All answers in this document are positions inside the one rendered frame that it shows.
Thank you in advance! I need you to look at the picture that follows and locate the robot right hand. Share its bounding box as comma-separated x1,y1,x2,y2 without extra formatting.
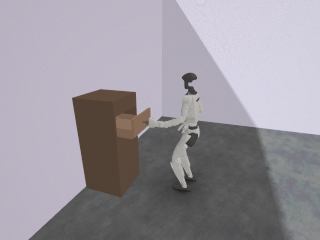
178,122,189,134

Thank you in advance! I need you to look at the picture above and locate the drawer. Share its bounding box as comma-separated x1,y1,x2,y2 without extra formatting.
115,107,151,139

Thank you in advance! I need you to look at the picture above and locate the left robot forearm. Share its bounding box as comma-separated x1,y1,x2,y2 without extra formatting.
156,116,183,128

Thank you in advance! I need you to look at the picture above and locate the robot left upper arm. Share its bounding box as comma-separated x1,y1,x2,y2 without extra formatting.
178,95,193,123

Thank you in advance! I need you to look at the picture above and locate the robot right upper arm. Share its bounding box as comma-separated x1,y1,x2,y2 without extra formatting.
196,91,203,113

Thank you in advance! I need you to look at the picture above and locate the robot head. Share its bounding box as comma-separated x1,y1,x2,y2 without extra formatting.
182,73,197,95

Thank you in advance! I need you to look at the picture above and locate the robot torso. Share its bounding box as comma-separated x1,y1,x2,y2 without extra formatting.
185,92,200,140

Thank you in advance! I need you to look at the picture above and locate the robot left hand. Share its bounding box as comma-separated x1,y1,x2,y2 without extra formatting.
148,117,157,128

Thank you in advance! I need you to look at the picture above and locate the cabinet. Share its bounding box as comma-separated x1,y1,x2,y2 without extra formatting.
72,89,140,197

